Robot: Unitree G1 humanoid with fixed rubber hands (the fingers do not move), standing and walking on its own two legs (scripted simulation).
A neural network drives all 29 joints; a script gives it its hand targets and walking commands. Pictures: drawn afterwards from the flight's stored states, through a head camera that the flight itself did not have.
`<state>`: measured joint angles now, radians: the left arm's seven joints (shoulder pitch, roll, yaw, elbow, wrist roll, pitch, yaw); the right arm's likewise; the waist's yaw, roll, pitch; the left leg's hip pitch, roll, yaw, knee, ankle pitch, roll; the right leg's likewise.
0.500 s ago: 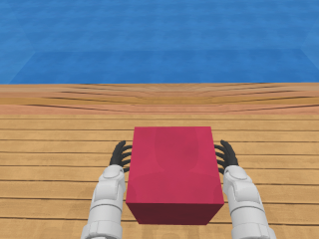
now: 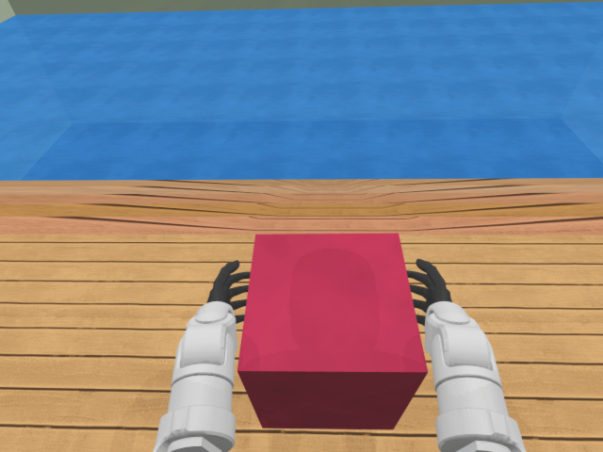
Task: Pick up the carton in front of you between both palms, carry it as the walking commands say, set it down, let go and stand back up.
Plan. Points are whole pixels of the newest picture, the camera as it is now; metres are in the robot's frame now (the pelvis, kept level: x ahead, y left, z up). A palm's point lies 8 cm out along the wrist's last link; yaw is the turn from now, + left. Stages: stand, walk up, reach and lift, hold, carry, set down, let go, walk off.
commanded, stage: reach and lift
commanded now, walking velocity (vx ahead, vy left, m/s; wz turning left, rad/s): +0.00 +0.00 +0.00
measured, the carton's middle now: (326, 335) +0.30 +0.00 -0.05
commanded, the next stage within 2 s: hold in 0.62 s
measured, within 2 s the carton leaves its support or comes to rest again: neither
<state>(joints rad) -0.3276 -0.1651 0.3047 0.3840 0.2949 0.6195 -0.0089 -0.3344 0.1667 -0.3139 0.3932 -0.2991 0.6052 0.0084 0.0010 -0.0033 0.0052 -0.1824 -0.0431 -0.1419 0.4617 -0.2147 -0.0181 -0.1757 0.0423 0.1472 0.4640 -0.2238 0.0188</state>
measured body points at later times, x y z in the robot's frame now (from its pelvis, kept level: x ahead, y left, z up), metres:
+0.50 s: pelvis +0.02 +0.00 +0.01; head -0.01 +0.00 +0.45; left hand +0.32 +0.15 +0.03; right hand +0.32 -0.15 +0.03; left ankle +0.03 +0.13 -0.74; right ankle +0.02 -0.13 -0.74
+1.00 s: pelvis +0.01 +0.00 +0.01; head -0.04 +0.00 +0.45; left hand +0.31 +0.15 +0.05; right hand +0.31 -0.15 +0.05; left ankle +0.03 +0.13 -0.74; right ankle +0.02 -0.13 -0.74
